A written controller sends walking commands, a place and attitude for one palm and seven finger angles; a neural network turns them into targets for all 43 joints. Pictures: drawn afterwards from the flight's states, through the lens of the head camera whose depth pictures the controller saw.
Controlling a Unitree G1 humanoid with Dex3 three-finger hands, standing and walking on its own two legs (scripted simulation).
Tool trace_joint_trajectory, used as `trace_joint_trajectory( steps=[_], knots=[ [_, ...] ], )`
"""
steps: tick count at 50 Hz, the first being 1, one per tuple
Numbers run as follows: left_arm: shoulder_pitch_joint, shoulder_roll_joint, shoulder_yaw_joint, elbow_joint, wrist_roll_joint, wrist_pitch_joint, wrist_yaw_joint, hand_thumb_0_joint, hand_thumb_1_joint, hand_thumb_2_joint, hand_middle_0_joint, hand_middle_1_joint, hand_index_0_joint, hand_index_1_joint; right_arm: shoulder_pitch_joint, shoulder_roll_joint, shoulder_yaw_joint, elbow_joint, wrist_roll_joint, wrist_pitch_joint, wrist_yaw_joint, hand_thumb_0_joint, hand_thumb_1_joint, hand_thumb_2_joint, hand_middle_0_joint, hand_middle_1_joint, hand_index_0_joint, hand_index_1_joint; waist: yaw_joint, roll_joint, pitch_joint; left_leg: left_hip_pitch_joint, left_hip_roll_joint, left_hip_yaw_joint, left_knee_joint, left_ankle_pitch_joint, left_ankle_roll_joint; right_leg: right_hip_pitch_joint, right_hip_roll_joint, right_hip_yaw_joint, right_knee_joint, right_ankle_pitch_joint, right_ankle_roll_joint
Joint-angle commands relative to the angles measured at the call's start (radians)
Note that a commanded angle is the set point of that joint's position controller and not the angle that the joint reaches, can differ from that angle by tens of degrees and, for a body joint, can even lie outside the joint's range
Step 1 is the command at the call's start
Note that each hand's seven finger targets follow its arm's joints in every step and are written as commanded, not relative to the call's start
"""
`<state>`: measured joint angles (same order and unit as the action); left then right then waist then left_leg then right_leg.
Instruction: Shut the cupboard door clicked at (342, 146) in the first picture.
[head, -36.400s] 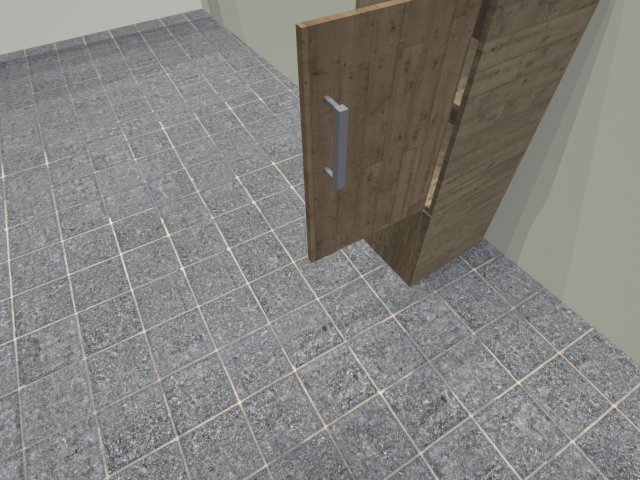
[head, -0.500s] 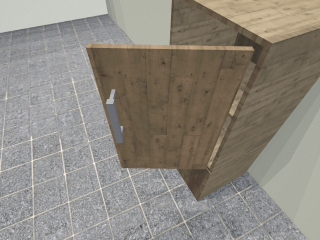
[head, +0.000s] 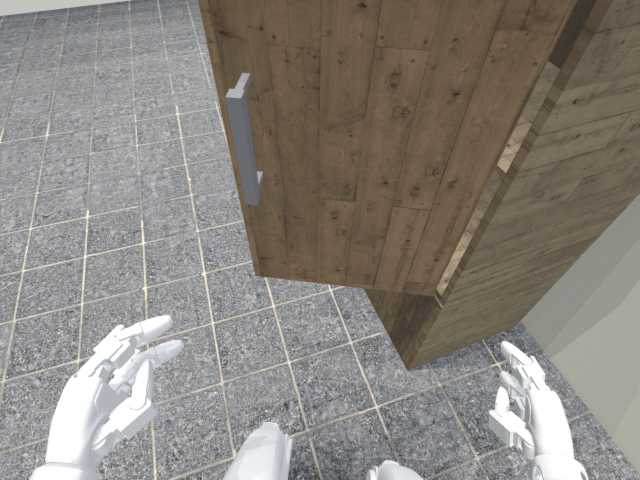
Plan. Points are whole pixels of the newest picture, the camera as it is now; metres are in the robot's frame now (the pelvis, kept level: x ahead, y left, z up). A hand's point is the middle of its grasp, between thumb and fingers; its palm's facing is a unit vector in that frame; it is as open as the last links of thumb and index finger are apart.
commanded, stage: raise the hand and make a fist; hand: left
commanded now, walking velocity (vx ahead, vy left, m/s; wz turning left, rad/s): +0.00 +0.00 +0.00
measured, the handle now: (248, 144) +0.51 +0.16 +0.14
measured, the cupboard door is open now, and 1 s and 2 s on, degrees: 61 61 61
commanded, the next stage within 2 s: bring the fist close to the handle in 1.46 s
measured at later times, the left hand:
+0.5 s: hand (138, 348) +0.23 +0.22 +0.09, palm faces -0.01 -1.00 -0.01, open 3.7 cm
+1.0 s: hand (119, 317) +0.24 +0.23 +0.13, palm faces -0.01 -1.00 -0.03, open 3.1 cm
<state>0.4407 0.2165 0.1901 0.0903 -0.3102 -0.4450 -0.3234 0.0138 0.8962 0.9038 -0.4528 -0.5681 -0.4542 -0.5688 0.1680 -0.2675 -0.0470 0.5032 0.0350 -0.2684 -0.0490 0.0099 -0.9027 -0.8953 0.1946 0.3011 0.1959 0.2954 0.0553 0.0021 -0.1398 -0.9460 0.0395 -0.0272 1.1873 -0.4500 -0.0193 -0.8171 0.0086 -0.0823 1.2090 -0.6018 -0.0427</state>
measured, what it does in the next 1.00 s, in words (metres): stands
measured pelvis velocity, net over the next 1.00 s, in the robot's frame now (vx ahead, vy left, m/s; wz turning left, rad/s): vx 0.02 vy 0.04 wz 0.01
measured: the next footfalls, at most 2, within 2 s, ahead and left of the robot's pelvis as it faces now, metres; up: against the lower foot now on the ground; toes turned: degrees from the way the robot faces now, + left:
none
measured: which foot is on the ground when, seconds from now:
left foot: down 0.00-1.00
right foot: down 0.00-1.00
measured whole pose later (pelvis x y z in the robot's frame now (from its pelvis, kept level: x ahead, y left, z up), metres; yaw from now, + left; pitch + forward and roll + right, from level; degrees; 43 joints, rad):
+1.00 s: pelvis +0.02 +0.04 +0.05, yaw +0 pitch +7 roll -3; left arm 0.36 0.27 0.15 -0.12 -0.30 -0.22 -0.24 0.02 0.90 0.90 -1.28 -1.47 -1.28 -1.48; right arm 0.26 -0.23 0.06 0.50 0.05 -0.21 -0.05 0.01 -0.90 -0.89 0.20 0.30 0.20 0.30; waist 0.03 0.05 -0.09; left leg -0.68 0.02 -0.01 0.94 -0.38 0.03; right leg -0.53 0.00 -0.07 0.89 -0.47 0.01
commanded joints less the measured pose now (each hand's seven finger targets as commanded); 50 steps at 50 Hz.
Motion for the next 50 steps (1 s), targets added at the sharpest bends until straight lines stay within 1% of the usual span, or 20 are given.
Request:
trace_joint_trajectory(
  steps=[1, 3, 4, 7, 10, 12, 14, 15, 16, 18, 21, 25, 27, 35, 38, 40, 41, 45, 46, 50],
  knots=[
    [-0.291, 0.159, 0.009, -0.394, -0.015, -0.128, 0.004, 0.0, 0.9, 0.9, -0.622, -0.76, -0.622, -0.76, 0.021, -0.095, -0.009, -0.094, -0.002, -0.071, -0.041, 0.0, -0.9, -0.9, 0.2, 0.3, 0.2, 0.3, -0.112, 0.028, -0.117, 0.172, -0.02, -0.005, -0.088, 0.04, 0.06, -0.042, -0.001, 0.189, -0.355, 0.013, 0.035],
    [-0.245, 0.148, -0.012, -0.34, -0.016, -0.085, -0.025, 0.0, 0.9, 0.9, -0.658, -0.8, -0.658, -0.8, 0.028, -0.1, -0.004, -0.083, 0.002, -0.076, -0.048, 0.0, -0.9, -0.9, 0.2, 0.3, 0.2, 0.3, -0.103, 0.056, -0.126, 0.174, -0.021, -0.009, -0.105, 0.037, 0.059, -0.028, 0.005, 0.169, -0.35, 0.016, 0.033],
    [-0.224, 0.154, -0.009, -0.306, -0.018, -0.05, -0.035, 0.0, 0.9, 0.9, -0.677, -0.82, -0.677, -0.82, 0.028, -0.1, -0.002, -0.083, 0.007, -0.073, -0.051, 0.0, -0.9, -0.9, 0.2, 0.3, 0.2, 0.3, -0.099, 0.032, -0.115, 0.166, -0.021, -0.011, -0.119, 0.034, 0.059, -0.015, 0.004, 0.166, -0.365, 0.009, 0.035],
    [-0.129, 0.181, 0.054, -0.262, -0.033, 0.059, -0.044, 0.0, 0.9, 0.9, -0.732, -0.88, -0.732, -0.88, 0.016, -0.089, -0.001, -0.105, 0.015, -0.056, -0.049, 0.0, -0.9, -0.9, 0.2, 0.3, 0.2, 0.3, -0.041, 0.024, -0.162, 0.176, -0.03, -0.009, -0.156, 0.076, 0.055, 0.076, -0.009, 0.17, -0.382, 0.046, 0.038],
    [-0.057, 0.203, 0.127, -0.276, -0.04, 0.116, 0.002, 0.0, 0.9, 0.9, -0.787, -0.94, -0.787, -0.94, -0.001, -0.071, -0.003, -0.119, 0.011, -0.034, -0.042, 0.0, -0.9, -0.9, 0.2, 0.3, 0.2, 0.3, 0.001, 0.006, -0.189, 0.219, -0.032, -0.015, -0.204, 0.145, 0.05, 0.15, -0.004, 0.133, -0.367, 0.161, 0.038],
    [-0.054, 0.177, 0.119, -0.327, -0.04, 0.106, 0.035, 0.0, 0.9, 0.9, -0.823, -0.98, -0.823, -0.98, 0.005, -0.061, -0.001, -0.126, 0.004, -0.028, -0.035, 0.0, -0.9, -0.9, 0.2, 0.3, 0.2, 0.3, -0.003, -0.003, -0.204, 0.248, -0.031, -0.017, -0.228, 0.178, 0.046, 0.161, -0.001, 0.1, -0.346, 0.242, 0.039],
    [-0.052, 0.15, 0.095, -0.342, -0.034, 0.076, 0.058, 0.0, 0.9, 0.9, -0.86, -1.02, -0.86, -1.02, 0.008, -0.062, -0.002, -0.121, 0.001, -0.028, -0.029, 0.0, -0.9, -0.9, 0.2, 0.3, 0.2, 0.3, -0.017, -0.005, -0.178, 0.267, -0.029, -0.02, -0.245, 0.183, 0.045, 0.131, 0.008, 0.07, -0.33, 0.264, 0.038],
    [-0.043, 0.162, 0.099, -0.344, -0.028, 0.062, 0.065, 0.0, 0.9, 0.9, -0.878, -1.04, -0.878, -1.04, 0.01, -0.066, -0.002, -0.118, -0.003, -0.028, -0.028, 0.0, -0.9, -0.9, 0.2, 0.3, 0.2, 0.3, -0.009, 0.006, -0.17, 0.268, -0.029, -0.022, -0.246, 0.195, 0.046, 0.136, 0.014, 0.064, -0.319, 0.277, 0.03],
    [-0.045, 0.133, 0.059, -0.368, -0.021, 0.044, 0.067, 0.0, 0.9, 0.9, -0.897, -1.06, -0.897, -1.06, 0.018, -0.068, 0.001, -0.121, -0.004, -0.031, -0.022, 0.0, -0.9, -0.9, 0.2, 0.3, 0.2, 0.3, -0.018, 0.032, -0.18, 0.292, -0.03, -0.023, -0.259, 0.202, 0.046, 0.124, 0.016, 0.042, -0.306, 0.284, 0.024],
    [-0.035, 0.124, 0.038, -0.357, -0.015, 0.028, 0.068, 0.0, 0.9, 0.9, -0.933, -1.1, -0.933, -1.1, 0.026, -0.077, -0.001, -0.118, -0.006, -0.034, -0.019, 0.0, -0.9, -0.9, 0.2, 0.3, 0.2, 0.3, -0.034, 0.014, -0.167, 0.299, -0.027, -0.028, -0.266, 0.176, 0.046, 0.098, 0.02, 0.03, -0.307, 0.26, 0.025],
    [-0.063, 0.128, 0.01, -0.384, -0.007, 0.027, 0.061, 0.0, 0.9, 0.9, -0.988, -1.16, -0.988, -1.16, 0.034, -0.093, 0.002, -0.127, -0.002, -0.035, -0.019, 0.0, -0.9, -0.9, 0.2, 0.3, 0.2, 0.3, -0.046, 0.041, -0.158, 0.312, -0.025, -0.037, -0.285, 0.132, 0.047, 0.083, 0.022, 0.026, -0.314, 0.218, 0.021],
    [-0.088, 0.163, 0.031, -0.434, 0.006, 0.046, 0.081, 0.0, 0.9, 0.9, -1.062, -1.24, -1.062, -1.24, 0.04, -0.099, 0.006, -0.133, 0.0, -0.029, -0.022, 0.0, -0.9, -0.9, 0.2, 0.3, 0.2, 0.3, -0.037, 0.076, -0.17, 0.36, -0.021, -0.058, -0.331, 0.116, 0.043, 0.112, 0.029, 0.011, -0.319, 0.226, 0.013],
    [-0.072, 0.145, 0.022, -0.459, 0.006, 0.055, 0.093, 0.0, 0.9, 0.9, -1.098, -1.28, -1.098, -1.28, 0.04, -0.093, 0.009, -0.143, 0.003, -0.023, -0.021, 0.0, -0.9, -0.9, 0.2, 0.3, 0.2, 0.3, -0.036, 0.075, -0.182, 0.396, -0.019, -0.061, -0.352, 0.128, 0.04, 0.129, 0.029, 0.002, -0.327, 0.243, 0.013],
    [-0.108, 0.148, 0.013, -0.421, 0.015, 0.121, 0.092, 0.0, 0.9, 0.9, -1.245, -1.44, -1.245, -1.44, 0.042, -0.097, 0.026, -0.152, 0.007, 0.007, -0.017, 0.0, -0.9, -0.9, 0.2, 0.3, 0.2, 0.3, -0.047, 0.079, -0.103, 0.42, -0.017, -0.069, -0.401, 0.105, 0.038, 0.163, 0.038, -0.002, -0.377, 0.258, 0.012],
    [-0.128, 0.143, 0.005, -0.437, 0.01, 0.135, 0.084, 0.0, 0.9, 0.9, -1.3, -1.5, -1.3, -1.5, 0.038, -0.094, 0.034, -0.162, 0.009, 0.007, -0.015, 0.0, -0.9, -0.9, 0.2, 0.3, 0.2, 0.3, -0.049, 0.093, -0.111, 0.443, -0.018, -0.064, -0.415, 0.096, 0.037, 0.179, 0.035, -0.001, -0.398, 0.254, 0.014],
    [-0.148, 0.174, 0.033, -0.422, 0.01, 0.144, 0.082, 0.0, 0.9, 0.9, -1.3, -1.5, -1.3, -1.5, 0.036, -0.099, 0.037, -0.159, 0.008, 0.009, -0.018, 0.0, -0.9, -0.9, 0.2, 0.3, 0.2, 0.3, -0.044, 0.078, -0.096, 0.436, -0.021, -0.062, -0.419, 0.095, 0.039, 0.198, 0.036, 0.004, -0.411, 0.251, 0.012],
    [-0.155, 0.154, 0.013, -0.442, 0.01, 0.145, 0.079, 0.0, 0.9, 0.9, -1.3, -1.5, -1.3, -1.5, 0.035, -0.095, 0.041, -0.163, 0.01, 0.007, -0.016, 0.0, -0.9, -0.9, 0.2, 0.3, 0.2, 0.3, -0.046, 0.102, -0.106, 0.452, -0.022, -0.056, -0.423, 0.11, 0.039, 0.209, 0.033, 0.002, -0.413, 0.259, 0.012],
    [-0.176, 0.181, 0.044, -0.429, 0.004, 0.155, 0.082, 0.0, 0.9, 0.9, -1.3, -1.5, -1.3, -1.5, 0.033, -0.098, 0.044, -0.153, 0.01, 0.001, -0.017, 0.0, -0.9, -0.9, 0.2, 0.3, 0.2, 0.3, -0.043, 0.081, -0.089, 0.466, -0.02, -0.062, -0.442, 0.104, 0.038, 0.227, 0.035, 0.004, -0.435, 0.259, 0.012],
    [-0.184, 0.161, 0.022, -0.446, 0.002, 0.155, 0.08, 0.0, 0.9, 0.9, -1.3, -1.5, -1.3, -1.5, 0.029, -0.094, 0.046, -0.155, 0.013, -0.002, -0.015, 0.0, -0.9, -0.9, 0.2, 0.3, 0.2, 0.3, -0.048, 0.096, -0.09, 0.476, -0.023, -0.055, -0.446, 0.112, 0.039, 0.232, 0.032, 0.004, -0.442, 0.265, 0.014],
    [-0.191, 0.189, 0.054, -0.411, -0.006, 0.17, 0.072, 0.0, 0.9, 0.9, -1.3, -1.5, -1.3, -1.5, 0.028, -0.101, 0.046, -0.14, 0.013, -0.008, -0.018, 0.0, -0.9, -0.9, 0.2, 0.3, 0.2, 0.3, -0.042, 0.061, -0.079, 0.473, -0.028, -0.041, -0.448, 0.134, 0.042, 0.265, 0.028, 0.016, -0.469, 0.277, 0.017]
  ],
)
